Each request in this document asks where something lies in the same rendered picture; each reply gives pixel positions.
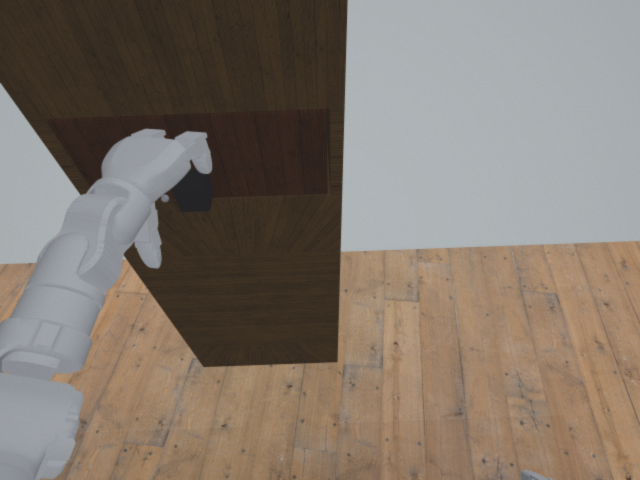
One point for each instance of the robot left upper arm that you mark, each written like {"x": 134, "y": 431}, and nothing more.
{"x": 38, "y": 424}

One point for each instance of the handle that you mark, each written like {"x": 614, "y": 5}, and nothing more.
{"x": 194, "y": 192}

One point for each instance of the left robot hand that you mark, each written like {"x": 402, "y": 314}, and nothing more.
{"x": 154, "y": 165}

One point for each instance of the cabinet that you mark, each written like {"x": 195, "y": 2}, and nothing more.
{"x": 255, "y": 280}

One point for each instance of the robot left forearm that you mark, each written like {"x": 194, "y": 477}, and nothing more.
{"x": 49, "y": 330}

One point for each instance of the drawer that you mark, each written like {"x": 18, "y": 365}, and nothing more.
{"x": 258, "y": 153}

